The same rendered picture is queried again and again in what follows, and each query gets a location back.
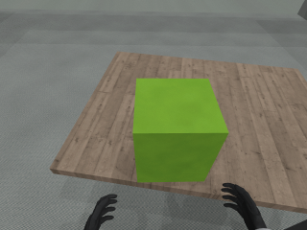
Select table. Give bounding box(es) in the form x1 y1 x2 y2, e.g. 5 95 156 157
49 51 307 230

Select left robot hand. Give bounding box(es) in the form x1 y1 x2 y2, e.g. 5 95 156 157
83 194 118 230

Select carton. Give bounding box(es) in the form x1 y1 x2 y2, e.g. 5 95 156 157
132 78 229 183

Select right robot hand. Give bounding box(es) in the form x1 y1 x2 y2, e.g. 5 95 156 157
221 183 267 230

